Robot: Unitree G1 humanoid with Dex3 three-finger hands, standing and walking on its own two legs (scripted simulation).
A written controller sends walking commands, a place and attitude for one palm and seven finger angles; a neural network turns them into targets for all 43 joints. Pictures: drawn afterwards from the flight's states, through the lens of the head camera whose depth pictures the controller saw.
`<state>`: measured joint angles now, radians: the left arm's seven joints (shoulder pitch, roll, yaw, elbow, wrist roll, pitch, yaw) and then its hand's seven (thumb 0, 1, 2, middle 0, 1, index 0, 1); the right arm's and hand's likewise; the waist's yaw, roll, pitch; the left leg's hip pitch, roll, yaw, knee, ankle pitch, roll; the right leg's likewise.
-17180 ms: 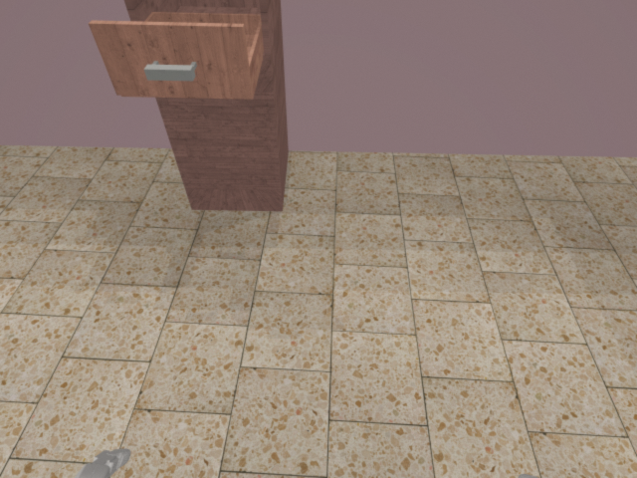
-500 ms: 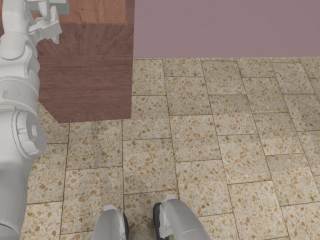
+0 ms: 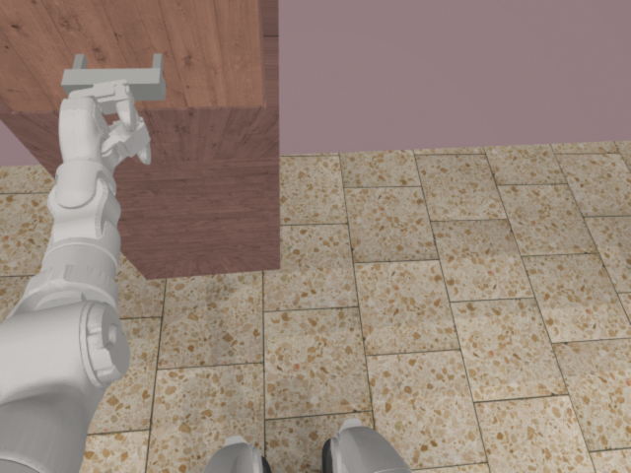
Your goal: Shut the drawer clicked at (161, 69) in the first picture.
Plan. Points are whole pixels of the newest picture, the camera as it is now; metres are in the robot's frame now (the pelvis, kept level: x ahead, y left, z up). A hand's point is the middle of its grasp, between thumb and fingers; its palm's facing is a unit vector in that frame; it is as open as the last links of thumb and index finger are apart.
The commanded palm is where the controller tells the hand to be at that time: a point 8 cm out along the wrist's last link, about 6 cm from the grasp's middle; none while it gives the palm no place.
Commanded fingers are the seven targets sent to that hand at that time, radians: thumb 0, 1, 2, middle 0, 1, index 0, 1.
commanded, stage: draw the hand back to the body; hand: left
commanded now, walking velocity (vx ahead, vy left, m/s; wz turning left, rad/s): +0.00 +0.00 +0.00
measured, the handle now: (118, 73) +0.62 +0.19 +0.08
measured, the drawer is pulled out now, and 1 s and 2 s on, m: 0.00 0.00 0.00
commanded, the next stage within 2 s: step back with the hand held close in 1.44 s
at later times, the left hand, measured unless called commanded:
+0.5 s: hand (81, 199) +0.39 +0.18 +0.14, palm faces +0.04 -1.00 -0.04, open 3.3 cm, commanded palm +0.35 +0.23 +0.14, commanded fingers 0.00 0.90 0.90 -1.40 -1.60 -1.40 -1.60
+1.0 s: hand out of the picture +0.24 +0.22 +0.20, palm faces +0.35 -0.89 -0.29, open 3.3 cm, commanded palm +0.19 +0.26 +0.20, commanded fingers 0.00 0.90 0.90 -1.40 -1.60 -1.40 -1.60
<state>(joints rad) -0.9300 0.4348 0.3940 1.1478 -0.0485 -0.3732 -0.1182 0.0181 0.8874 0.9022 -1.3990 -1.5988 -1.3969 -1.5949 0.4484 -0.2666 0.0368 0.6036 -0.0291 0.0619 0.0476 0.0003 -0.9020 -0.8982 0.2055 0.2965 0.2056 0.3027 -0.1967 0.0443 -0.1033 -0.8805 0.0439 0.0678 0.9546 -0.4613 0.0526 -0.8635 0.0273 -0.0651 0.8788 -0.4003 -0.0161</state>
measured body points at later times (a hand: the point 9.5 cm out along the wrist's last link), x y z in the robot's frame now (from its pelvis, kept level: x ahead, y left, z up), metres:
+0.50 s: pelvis +0.03 -0.01 +0.03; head +0.06 -0.02 +0.48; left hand +0.38 +0.24 +0.14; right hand +0.16 -0.26 -0.07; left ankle -0.01 +0.09 -0.68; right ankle +0.00 -0.12 -0.68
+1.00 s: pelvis +0.00 -0.01 +0.06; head -0.02 -0.04 +0.51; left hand +0.21 +0.26 +0.21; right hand +0.19 -0.22 -0.03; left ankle -0.01 +0.09 -0.68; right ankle +0.00 -0.12 -0.68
